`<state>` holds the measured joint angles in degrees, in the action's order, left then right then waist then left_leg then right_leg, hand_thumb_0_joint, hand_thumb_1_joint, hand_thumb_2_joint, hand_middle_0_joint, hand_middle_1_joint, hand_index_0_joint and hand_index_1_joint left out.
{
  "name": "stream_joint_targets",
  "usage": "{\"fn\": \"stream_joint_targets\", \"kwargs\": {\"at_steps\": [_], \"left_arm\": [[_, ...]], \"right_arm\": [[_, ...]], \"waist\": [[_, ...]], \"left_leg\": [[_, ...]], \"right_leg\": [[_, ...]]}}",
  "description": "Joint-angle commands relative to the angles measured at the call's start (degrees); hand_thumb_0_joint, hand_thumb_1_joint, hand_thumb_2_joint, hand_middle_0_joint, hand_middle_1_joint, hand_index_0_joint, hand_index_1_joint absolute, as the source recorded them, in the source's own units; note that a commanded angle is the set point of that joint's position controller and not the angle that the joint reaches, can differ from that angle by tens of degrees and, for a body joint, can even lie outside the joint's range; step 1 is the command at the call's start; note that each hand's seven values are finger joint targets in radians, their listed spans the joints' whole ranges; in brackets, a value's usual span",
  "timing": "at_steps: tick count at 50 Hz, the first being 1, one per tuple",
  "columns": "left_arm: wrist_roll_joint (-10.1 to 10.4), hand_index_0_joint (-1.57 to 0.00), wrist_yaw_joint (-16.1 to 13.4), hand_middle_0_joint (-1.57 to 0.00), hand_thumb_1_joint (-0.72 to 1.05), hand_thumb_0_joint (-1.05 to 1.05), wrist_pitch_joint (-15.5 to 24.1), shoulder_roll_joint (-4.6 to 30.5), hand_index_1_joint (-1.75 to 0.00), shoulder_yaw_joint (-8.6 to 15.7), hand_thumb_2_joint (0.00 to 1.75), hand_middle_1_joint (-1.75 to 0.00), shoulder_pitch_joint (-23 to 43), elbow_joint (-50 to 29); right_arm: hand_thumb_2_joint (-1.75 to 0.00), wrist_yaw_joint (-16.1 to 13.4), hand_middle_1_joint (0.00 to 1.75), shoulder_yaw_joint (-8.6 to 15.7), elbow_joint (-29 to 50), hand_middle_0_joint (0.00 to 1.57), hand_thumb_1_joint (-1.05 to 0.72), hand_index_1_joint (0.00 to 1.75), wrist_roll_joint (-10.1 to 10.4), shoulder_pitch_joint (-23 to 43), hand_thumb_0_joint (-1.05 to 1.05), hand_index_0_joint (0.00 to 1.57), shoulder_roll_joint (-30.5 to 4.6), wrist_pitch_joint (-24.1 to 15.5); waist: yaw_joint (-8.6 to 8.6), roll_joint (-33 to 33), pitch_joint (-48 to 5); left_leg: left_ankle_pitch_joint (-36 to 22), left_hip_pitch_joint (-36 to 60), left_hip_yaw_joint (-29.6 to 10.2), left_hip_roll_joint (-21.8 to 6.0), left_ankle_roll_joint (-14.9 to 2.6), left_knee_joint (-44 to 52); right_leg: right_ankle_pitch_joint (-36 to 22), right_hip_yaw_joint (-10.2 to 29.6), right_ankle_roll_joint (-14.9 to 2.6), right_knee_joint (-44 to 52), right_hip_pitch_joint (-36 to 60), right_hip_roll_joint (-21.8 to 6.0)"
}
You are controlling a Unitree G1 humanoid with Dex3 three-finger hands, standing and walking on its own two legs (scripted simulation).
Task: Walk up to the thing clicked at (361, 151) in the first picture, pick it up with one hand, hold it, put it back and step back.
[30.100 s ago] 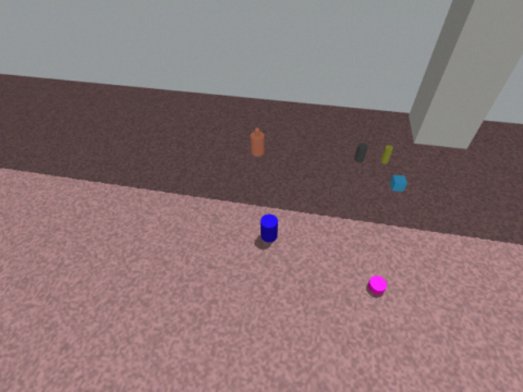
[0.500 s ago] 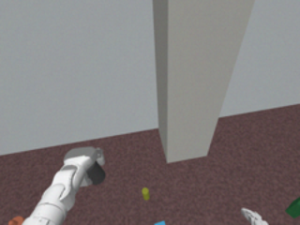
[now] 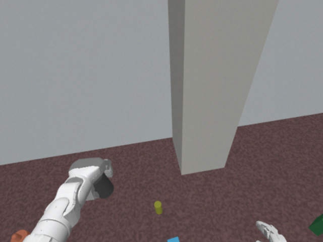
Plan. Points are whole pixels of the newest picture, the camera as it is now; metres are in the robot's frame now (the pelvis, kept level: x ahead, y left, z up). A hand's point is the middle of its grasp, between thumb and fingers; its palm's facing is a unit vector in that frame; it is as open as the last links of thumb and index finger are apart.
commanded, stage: hold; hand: left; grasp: from above
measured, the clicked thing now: (99, 183) +0.31 +0.22 -0.06
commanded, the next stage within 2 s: crouch in 0.22 s
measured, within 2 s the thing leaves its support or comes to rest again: neither
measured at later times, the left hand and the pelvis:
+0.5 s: hand (94, 186) +0.29 +0.22 -0.04, palm faces -0.44 -0.06 -0.90, open 8.3 cm; pelvis +0.01 +0.00 +0.00, yaw +0 degrees
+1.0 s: hand (110, 197) +0.34 +0.23 -0.24, palm faces -0.42 +0.03 -0.91, open 8.3 cm; pelvis -0.03 +0.00 -0.12, yaw +0 degrees
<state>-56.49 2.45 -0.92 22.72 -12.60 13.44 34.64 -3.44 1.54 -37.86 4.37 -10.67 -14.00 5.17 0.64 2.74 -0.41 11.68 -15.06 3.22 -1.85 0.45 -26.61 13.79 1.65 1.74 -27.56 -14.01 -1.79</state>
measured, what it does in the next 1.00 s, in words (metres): lowers itself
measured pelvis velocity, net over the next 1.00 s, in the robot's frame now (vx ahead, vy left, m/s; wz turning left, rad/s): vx -0.03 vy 0.00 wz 0.01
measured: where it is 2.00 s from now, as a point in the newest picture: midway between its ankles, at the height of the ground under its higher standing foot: outside the picture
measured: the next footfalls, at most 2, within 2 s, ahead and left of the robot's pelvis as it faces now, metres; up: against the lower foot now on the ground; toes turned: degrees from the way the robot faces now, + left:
none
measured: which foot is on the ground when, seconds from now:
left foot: down 0.00-1.00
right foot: down 0.00-1.00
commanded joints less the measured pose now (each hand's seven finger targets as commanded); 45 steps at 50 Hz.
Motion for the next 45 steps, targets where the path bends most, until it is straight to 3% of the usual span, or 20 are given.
{"fn": "stream_joint_targets", "kwargs": {"at_steps": [1,3,5,7,9,10,13,15,16,17,19,20,23,26,29,31,34,36,41,45], "left_arm": [[-0.1,-0.86,-2.5,-0.8,0.49,0.0,0.1,11.4,-0.78,5.9,0.68,-0.84,18.8,-10.1],[-0.1,-0.86,-2.2,-0.81,0.48,0.0,0.1,10.4,-0.76,5.0,0.68,-0.81,17.9,-10.6],[-0.1,-0.87,-2.3,-0.81,0.49,0.0,0.1,12.0,-0.75,6.5,0.67,-0.8,18.2,-10.8],[-0.3,-0.86,-2.3,-0.8,0.48,0.0,-0.1,11.2,-0.76,5.7,0.66,-0.82,18.0,-11.0],[-0.4,-0.85,-2.5,-0.79,0.47,0.0,0.0,12.6,-0.76,7.4,0.67,-0.81,17.4,-10.5],[-0.3,-0.85,-2.3,-0.8,0.47,0.0,0.0,11.0,-0.76,5.6,0.66,-0.82,18.2,-10.7],[-0.3,-0.86,-2.4,-0.81,0.48,0.0,0.1,11.4,-0.76,6.3,0.68,-0.81,18.0,-9.6],[0.0,-0.87,-2.4,-0.82,0.5,0.0,0.2,9.9,-0.77,4.6,0.69,-0.82,18.2,-10.6],[0.1,-0.89,-2.5,-0.82,0.51,0.0,0.2,11.0,-0.78,6.0,0.62,-0.86,17.2,-10.0],[0.0,-0.81,-2.6,-0.74,0.43,0.0,0.5,11.4,-0.77,6.2,0.62,-0.85,17.8,-11.2],[-0.5,-0.86,-3.1,-0.81,0.48,0.0,0.5,11.3,-0.75,6.6,0.65,-0.8,15.7,-9.3],[-0.8,-0.87,-3.2,-0.82,0.49,0.0,0.6,10.0,-0.74,5.2,0.65,-0.8,15.7,-9.1],[-1.0,-0.86,-4.6,-0.81,0.48,0.0,1.2,9.9,-0.75,5.5,0.66,-0.81,15.7,-6.9],[-2.2,-0.89,-7.0,-0.84,0.51,0.0,2.3,8.7,-0.73,5.3,0.65,-0.78,15.2,-3.3],[-3.6,-0.91,-10.4,-0.86,0.53,0.0,3.3,9.7,-0.73,6.1,0.66,-0.78,19.0,0.5],[-4.7,-0.94,-12.7,-0.89,0.57,0.0,3.4,8.5,-0.75,5.3,0.7,-0.79,20.0,4.4],[-6.2,-0.95,-16.3,-0.9,0.59,0.0,4.1,8.2,-0.77,5.4,0.69,-0.82,24.8,8.5],[-7.7,-0.97,-18.7,-0.92,0.6,0.0,4.5,5.9,-0.78,4.4,0.73,-0.82,25.6,12.8],[-10.8,-0.97,-24.2,-0.91,0.61,0.0,4.4,7.3,-0.77,6.5,0.69,-0.83,32.7,19.1],[-10.7,-0.95,-26.3,-0.89,0.6,0.0,4.1,9.6,-0.76,8.5,0.66,-0.82,35.1,25.3]], "right_arm": [[-0.9,-0.3,0.3,2.3,7.8,0.2,-0.91,0.3,-0.3,5.6,0.0,0.2,-7.5,-2.3],[-0.9,-0.3,0.3,2.4,8.1,0.2,-0.91,0.3,-0.3,5.5,0.0,0.2,-7.4,-2.3],[-0.9,-0.3,0.3,2.4,7.9,0.2,-0.91,0.3,-0.3,5.1,0.0,0.2,-7.5,-2.2],[-0.9,-0.3,0.3,2.3,8.1,0.2,-0.91,0.3,-0.3,5.3,0.0,0.2,-7.3,-2.1],[-0.9,-0.4,0.3,2.4,7.9,0.2,-0.91,0.3,-0.2,5.2,0.0,0.2,-7.5,-1.9],[-0.9,-0.3,0.3,2.4,8.0,0.2,-0.91,0.3,-0.3,5.1,0.0,0.2,-7.4,-1.9],[-0.9,-0.4,0.3,2.5,7.9,0.2,-0.91,0.3,-0.3,5.1,0.0,0.2,-7.5,-1.8],[-0.9,-0.3,0.3,2.5,8.0,0.2,-0.91,0.3,-0.3,4.9,0.0,0.2,-7.5,-1.9],[-0.92,-0.3,0.3,2.7,8.0,0.2,-0.93,0.3,-0.3,4.9,0.0,0.2,-7.7,-1.8],[-0.9,-0.3,0.3,2.7,8.0,0.2,-0.89,0.3,-0.3,5.0,0.0,0.2,-7.6,-1.8],[-0.9,-0.3,0.3,2.6,8.1,0.2,-0.9,0.3,-0.3,5.2,0.0,0.2,-7.6,-1.6],[-0.9,-0.3,0.3,2.6,8.2,0.2,-0.9,0.3,-0.4,4.9,0.0,0.2,-7.6,-1.6],[-0.9,-0.2,0.3,2.7,7.8,0.2,-0.9,0.3,-0.5,4.6,0.0,0.2,-7.6,-1.5],[-0.9,0.0,0.3,2.8,7.3,0.2,-0.9,0.3,-0.8,3.7,0.0,0.2,-7.5,-1.2],[-0.9,0.4,0.3,3.3,5.8,0.2,-0.9,0.3,-1.5,2.3,0.0,0.2,-7.8,-1.0],[-0.9,0.8,0.3,3.7,5.0,0.2,-0.9,0.3,-2.0,1.4,0.0,0.2,-7.8,-1.0],[-0.9,1.4,0.3,4.5,2.9,0.2,-0.9,0.3,-2.9,-1.0,0.0,0.2,-8.6,-1.4],[-0.9,2.0,0.3,4.8,2.4,0.2,-0.91,0.3,-3.4,-2.3,0.0,0.2,-8.5,-1.8],[-0.9,2.6,0.3,5.9,1.7,0.2,-0.91,0.3,-4.7,-5.2,0.0,0.2,-9.3,-3.2],[-0.9,2.3,0.3,6.3,0.9,0.2,-0.91,0.3,-5.6,-6.5,0.0,0.2,-10.1,-4.6]], "waist": [[0.2,-2.0,-12.1],[0.08,-2.2,-13.2],[0.49,-2.0,-14.1],[0.59,-2.1,-13.2],[0.6,-1.5,-13.2],[0.05,-2.4,-12.9],[0.27,-2.8,-12.6],[-0.06,-2.4,-13.2],[0.28,-1.9,-13.2],[0.44,-1.2,-13.6],[0.83,-1.3,-12.5],[-0.17,-2.7,-12.1],[-0.44,-4.1,-10.4],[-1.25,-5.3,-9.7],[-2.19,-5.4,-11.3],[-2.8,-4.5,-11.9],[-4.04,-2.8,-15.4],[-4.58,-3.5,-16.8],[-5.53,-0.5,-25.2],[-5.63,1.9,-29.7]], "left_leg": [[-7.0,7.7,-0.2,2.0,-1.0,3.6],[-8.1,8.4,0.0,2.2,-1.26,3.1],[-9.6,8.7,0.3,2.3,-1.33,2.7],[-9.8,8.3,0.3,2.3,-1.17,3.0],[-9.3,8.3,0.3,2.2,-1.11,3.2],[-9.0,8.2,0.1,2.1,-1.13,3.3],[-8.7,8.1,0.2,2.2,-1.27,3.2],[-9.2,8.6,0.3,2.2,-1.26,3.0],[-9.0,8.8,0.1,2.1,-1.07,3.3],[-9.5,8.6,0.1,2.1,-0.99,3.2],[-9.5,8.3,0.0,2.0,-0.84,3.5],[-9.4,8.0,0.0,2.0,-1.04,3.2],[-8.0,6.5,-0.2,2.1,-1.13,2.6],[-6.9,5.0,-0.1,2.6,-1.27,1.3],[-7.0,2.6,-0.2,2.6,-1.18,-1.6],[-5.9,0.8,-0.2,2.8,-0.99,-3.9],[-5.3,-3.8,-0.7,2.1,-0.48,-10.3],[-3.4,-9.6,-1.2,2.2,-0.31,-16.0],[-2.9,-22.4,-1.8,1.6,-0.49,-29.5],[0.3,-30.5,-3.1,1.2,-0.4,-37.0]], "right_leg": [[-6.3,-1.7,-2.12,4.5,0.3,3.3],[-7.5,-1.6,-1.88,4.5,0.7,3.0],[-9.1,-1.4,-1.76,4.5,1.2,2.9],[-9.2,-1.6,-1.9,4.4,1.4,3.0],[-8.5,-1.6,-1.99,4.5,1.0,3.1],[-8.3,-1.7,-2.03,4.5,1.0,3.2],[-8.1,-1.6,-1.87,4.8,0.8,3.1],[-8.7,-1.5,-1.87,4.6,0.8,3.0],[-8.2,-1.6,-2.04,4.6,1.1,3.1],[-8.6,-1.7,-2.09,4.3,1.2,3.1],[-8.4,-1.8,-2.33,4.3,1.3,3.3],[-8.6,-1.8,-2.17,4.2,0.7,3.2],[-7.4,-1.9,-1.96,4.3,-0.6,3.1],[-6.8,-1.5,-1.78,3.6,-2.6,2.7],[-7.2,-1.7,-1.67,1.1,-5.1,2.6],[-6.4,-1.6,-1.75,-0.7,-7.6,2.4],[-5.8,-1.9,-2.09,-6.8,-14.5,2.7],[-4.1,-2.1,-2.31,-12.2,-20.0,2.7],[-3.2,-2.4,-2.71,-25.1,-32.4,3.1],[1.0,-3.8,-3.33,-34.0,-42.7,3.6]]}}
